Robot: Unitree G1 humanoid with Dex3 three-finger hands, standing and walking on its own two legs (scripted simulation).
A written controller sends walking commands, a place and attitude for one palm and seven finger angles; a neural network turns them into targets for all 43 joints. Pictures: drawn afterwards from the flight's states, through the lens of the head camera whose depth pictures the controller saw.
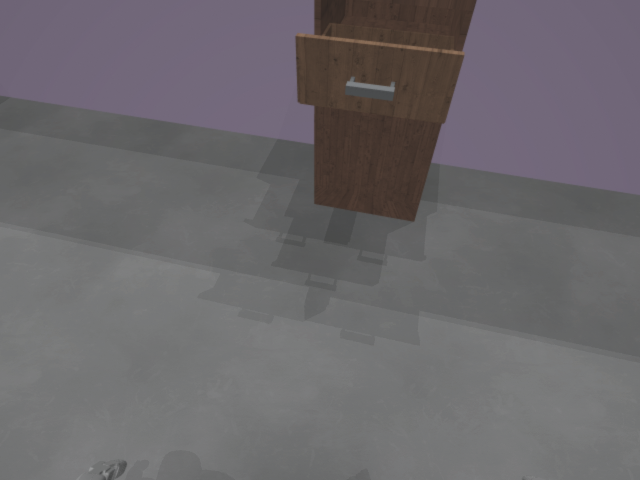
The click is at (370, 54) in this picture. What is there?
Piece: drawer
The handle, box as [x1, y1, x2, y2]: [345, 76, 394, 100]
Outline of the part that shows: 347,81 345,94 392,100 394,82 391,82 389,87 355,82 354,77 351,76 350,80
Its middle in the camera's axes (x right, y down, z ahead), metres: +0.13 -0.39 +0.98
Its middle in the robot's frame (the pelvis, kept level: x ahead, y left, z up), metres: +1.00 -0.07 -0.01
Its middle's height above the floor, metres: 0.76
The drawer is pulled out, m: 0.29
